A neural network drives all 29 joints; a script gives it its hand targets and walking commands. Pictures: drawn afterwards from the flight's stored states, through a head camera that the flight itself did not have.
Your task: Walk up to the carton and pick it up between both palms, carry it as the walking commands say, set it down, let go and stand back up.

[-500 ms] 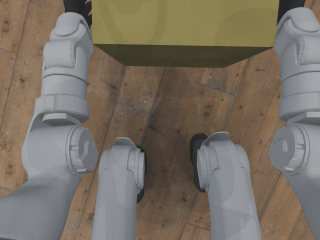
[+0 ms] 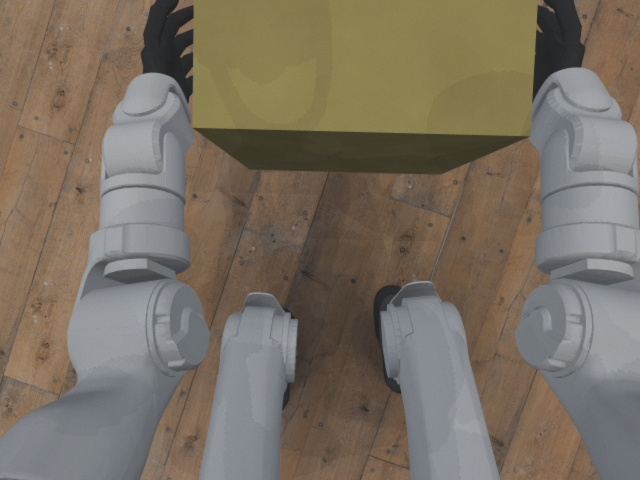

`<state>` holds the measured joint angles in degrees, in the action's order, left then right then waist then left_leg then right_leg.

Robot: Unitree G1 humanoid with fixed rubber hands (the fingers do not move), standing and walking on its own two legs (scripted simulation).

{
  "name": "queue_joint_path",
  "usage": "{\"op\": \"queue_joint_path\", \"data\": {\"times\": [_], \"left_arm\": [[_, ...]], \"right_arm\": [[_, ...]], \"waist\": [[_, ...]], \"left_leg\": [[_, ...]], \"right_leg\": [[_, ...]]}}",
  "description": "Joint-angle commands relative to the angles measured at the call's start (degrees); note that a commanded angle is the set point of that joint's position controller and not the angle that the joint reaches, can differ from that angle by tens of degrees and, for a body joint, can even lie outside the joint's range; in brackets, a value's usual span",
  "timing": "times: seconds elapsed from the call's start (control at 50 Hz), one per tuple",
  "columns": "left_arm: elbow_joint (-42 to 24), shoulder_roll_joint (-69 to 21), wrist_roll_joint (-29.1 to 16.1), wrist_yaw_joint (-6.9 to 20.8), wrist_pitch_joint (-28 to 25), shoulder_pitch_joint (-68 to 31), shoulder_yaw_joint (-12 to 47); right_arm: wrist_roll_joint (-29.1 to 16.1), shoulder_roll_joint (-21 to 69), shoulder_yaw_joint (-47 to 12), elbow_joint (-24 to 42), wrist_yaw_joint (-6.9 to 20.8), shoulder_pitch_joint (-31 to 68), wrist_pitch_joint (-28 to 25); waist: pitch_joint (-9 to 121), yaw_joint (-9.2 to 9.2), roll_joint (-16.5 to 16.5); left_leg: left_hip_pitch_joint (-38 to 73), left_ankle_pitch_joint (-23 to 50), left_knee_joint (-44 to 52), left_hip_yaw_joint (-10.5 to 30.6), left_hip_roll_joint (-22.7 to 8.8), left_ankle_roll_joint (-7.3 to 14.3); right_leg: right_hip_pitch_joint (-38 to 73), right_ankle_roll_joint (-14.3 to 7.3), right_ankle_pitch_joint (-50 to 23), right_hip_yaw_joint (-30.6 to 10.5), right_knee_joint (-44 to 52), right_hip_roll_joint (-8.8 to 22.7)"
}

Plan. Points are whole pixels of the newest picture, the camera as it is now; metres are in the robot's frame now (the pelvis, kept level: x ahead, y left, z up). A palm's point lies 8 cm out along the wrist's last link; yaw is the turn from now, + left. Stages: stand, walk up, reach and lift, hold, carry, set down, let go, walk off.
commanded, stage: reach and lift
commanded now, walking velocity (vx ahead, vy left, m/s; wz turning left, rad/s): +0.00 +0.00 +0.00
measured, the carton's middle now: (352, 92) +0.54 -0.05 -0.17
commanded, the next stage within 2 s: none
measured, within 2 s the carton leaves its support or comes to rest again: neither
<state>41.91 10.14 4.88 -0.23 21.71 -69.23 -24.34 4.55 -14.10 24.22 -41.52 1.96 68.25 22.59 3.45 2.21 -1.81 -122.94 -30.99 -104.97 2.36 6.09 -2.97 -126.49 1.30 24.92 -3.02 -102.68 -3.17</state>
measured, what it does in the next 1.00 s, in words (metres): rises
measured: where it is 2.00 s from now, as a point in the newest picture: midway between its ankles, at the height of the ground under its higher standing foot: (336, 367)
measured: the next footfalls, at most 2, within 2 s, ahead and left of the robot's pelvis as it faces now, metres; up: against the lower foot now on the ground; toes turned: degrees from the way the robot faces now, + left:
none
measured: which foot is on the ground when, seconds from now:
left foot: down 0.00-1.00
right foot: down 0.00-1.00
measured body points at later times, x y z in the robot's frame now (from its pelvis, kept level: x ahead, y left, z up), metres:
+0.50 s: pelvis +0.01 +0.00 +0.06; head +0.30 -0.03 +0.40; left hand +0.54 +0.14 -0.03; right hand +0.51 -0.24 -0.03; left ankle +0.10 +0.12 -0.43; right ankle +0.12 -0.12 -0.43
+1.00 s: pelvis +0.03 +0.00 +0.12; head +0.28 -0.03 +0.50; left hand +0.52 +0.15 +0.05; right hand +0.49 -0.23 +0.04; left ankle +0.10 +0.12 -0.43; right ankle +0.12 -0.12 -0.43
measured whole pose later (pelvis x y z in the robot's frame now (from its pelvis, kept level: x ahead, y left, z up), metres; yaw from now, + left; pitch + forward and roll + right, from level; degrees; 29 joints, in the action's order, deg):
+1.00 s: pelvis +0.03 +0.00 +0.12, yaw -1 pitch +44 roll +1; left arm 36.7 3.9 8.8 2.7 21.6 -51.2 -26.4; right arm 9.5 -6.0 26.4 -35.9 3.8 50.7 22.9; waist 12.7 1.3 -1.9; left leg -98.2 -27.7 -81.7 4.3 5.8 -2.0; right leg -101.3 1.4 22.6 -4.3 -79.6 -4.1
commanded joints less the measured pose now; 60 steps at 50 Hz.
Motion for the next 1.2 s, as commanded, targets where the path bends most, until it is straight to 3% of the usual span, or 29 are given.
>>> {"op": "queue_joint_path", "data": {"times": [0.0,1.18], "left_arm": [[-3.8,-53.7,-7.7,14.6,-0.6,-36.1,25.8],[-6.8,-61.4,-3.5,17.9,-1.2,-10.3,28.4]], "right_arm": [[-8.4,53.0,-25.8,4.7,15.2,35.0,-0.3],[-3.5,63.9,-28.6,7.3,17.4,10.2,-0.5]], "waist": [[66.8,1.67,1.5],[59.7,0.18,1.5]], "left_leg": [[26.8,11.6,11.1,-7.4,3.1,1.9],[52.7,19.0,38.1,-3.7,2.4,2.1]], "right_leg": [[46.7,-0.8,-15.8,7.3,8.4,-2.8],[71.2,-0.5,-20.5,5.1,34.9,-4.0]]}}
